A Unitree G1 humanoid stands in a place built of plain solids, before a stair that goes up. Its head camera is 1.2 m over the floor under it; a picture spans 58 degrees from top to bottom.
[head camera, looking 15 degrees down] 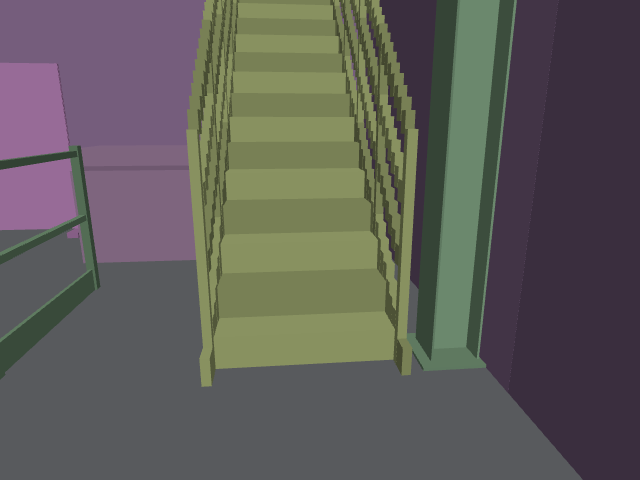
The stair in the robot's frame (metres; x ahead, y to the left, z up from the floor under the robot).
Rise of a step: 0.18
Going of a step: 0.22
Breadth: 1.02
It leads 6 degrees to the left of straight ahead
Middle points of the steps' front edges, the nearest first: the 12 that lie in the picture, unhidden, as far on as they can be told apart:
1.99 0.07 0.18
2.21 0.09 0.36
2.44 0.11 0.54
2.66 0.14 0.72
2.88 0.16 0.89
3.10 0.18 1.07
3.32 0.20 1.25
3.54 0.22 1.43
3.76 0.24 1.61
3.98 0.27 1.79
4.20 0.29 1.97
4.42 0.31 2.15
